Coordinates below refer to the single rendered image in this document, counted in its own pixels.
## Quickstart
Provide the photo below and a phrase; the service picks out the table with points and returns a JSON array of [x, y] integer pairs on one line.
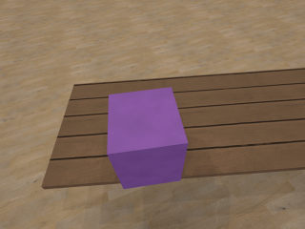
[[235, 123]]

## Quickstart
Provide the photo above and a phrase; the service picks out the carton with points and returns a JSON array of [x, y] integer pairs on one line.
[[146, 142]]

